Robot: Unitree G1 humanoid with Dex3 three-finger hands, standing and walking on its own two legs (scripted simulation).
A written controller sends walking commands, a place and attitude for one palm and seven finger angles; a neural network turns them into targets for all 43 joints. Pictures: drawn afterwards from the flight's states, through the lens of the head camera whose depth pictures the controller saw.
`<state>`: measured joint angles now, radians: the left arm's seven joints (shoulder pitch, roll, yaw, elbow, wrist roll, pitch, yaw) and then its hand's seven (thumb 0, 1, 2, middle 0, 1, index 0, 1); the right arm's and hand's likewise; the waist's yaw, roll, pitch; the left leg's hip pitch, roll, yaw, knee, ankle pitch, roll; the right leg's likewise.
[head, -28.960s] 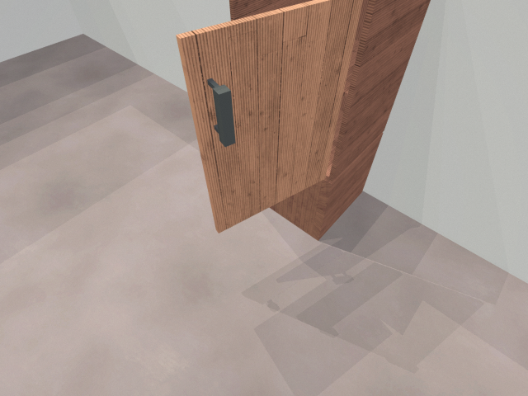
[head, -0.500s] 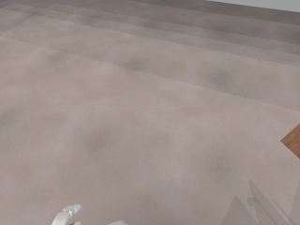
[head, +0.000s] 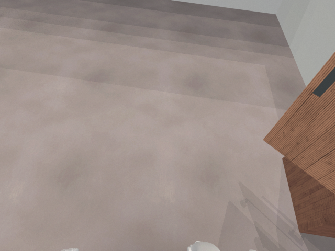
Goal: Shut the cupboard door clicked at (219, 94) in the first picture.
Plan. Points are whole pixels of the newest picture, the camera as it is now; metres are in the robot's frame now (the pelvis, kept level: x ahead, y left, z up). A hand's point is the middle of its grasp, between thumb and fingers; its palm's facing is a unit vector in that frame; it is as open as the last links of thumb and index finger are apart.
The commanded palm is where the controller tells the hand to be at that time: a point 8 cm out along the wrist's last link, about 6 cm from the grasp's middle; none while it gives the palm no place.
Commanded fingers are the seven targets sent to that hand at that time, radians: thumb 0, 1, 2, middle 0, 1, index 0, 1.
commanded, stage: turn to face it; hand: left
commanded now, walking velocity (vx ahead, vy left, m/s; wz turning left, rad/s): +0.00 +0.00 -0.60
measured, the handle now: (333, 75) +0.62 -0.46 +0.10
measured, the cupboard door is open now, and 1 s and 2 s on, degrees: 50 50 50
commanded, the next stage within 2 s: take the last steps up to it in 1.20 s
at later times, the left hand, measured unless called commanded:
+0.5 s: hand out of the picture +0.13 +0.15 -0.16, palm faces -0.25 -0.94 -0.22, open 7.3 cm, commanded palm none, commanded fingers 0.00 0.90 0.90 -0.20 -0.30 -0.20 -0.30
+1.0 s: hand (141, 212) +0.24 +0.09 -0.16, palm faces -0.54 -0.80 -0.28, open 7.3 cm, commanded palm none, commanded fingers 0.00 0.90 0.90 -0.20 -0.30 -0.20 -0.30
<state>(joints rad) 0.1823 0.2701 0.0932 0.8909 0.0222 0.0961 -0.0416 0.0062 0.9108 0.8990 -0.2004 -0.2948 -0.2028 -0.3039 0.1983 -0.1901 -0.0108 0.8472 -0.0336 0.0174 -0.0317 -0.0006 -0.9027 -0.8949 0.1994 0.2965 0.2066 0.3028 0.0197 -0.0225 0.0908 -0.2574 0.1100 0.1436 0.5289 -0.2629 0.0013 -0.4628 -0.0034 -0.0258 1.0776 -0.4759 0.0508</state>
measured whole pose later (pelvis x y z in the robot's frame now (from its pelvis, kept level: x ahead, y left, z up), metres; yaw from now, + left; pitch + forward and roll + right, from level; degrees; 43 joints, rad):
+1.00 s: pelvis +0.02 -0.03 -0.02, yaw -33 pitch +0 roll +0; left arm 0.13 0.25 0.07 0.88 0.03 0.05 -0.03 0.00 0.91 0.90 -0.20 -0.29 -0.20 -0.30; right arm 0.28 -0.25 -0.05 0.92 -0.02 0.04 -0.02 0.00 -0.90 -0.89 0.20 0.30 0.21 0.30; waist -0.02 0.04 0.07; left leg -0.29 0.16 0.20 0.70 -0.42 -0.05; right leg -0.27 -0.02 -0.06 0.59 -0.33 -0.01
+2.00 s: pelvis +0.08 -0.18 +0.00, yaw -44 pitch +1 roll -1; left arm 0.25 0.17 0.04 1.05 0.02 -0.04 0.00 0.00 0.94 0.90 -0.20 -0.30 -0.21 -0.30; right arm 0.29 -0.20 -0.05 1.04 -0.03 0.00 0.00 0.00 -0.91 -0.90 0.19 0.30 0.20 0.30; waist -0.03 0.01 0.03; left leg -0.49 0.09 0.09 0.96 -0.34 -0.03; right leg -0.13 0.02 -0.12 0.37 -0.26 -0.05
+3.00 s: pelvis +0.16 -0.25 +0.00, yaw -44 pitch +1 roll +0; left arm 0.14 0.21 0.04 1.01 0.01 0.06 0.02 0.00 0.91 0.90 -0.20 -0.29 -0.20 -0.30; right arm 0.20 -0.15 -0.02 1.02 -0.02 0.01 -0.04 0.00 -0.91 -0.90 0.20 0.30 0.21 0.30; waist 0.00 -0.02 0.08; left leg -0.22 -0.01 0.07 0.45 -0.24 0.05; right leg -0.22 -0.01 0.01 0.66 -0.39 0.01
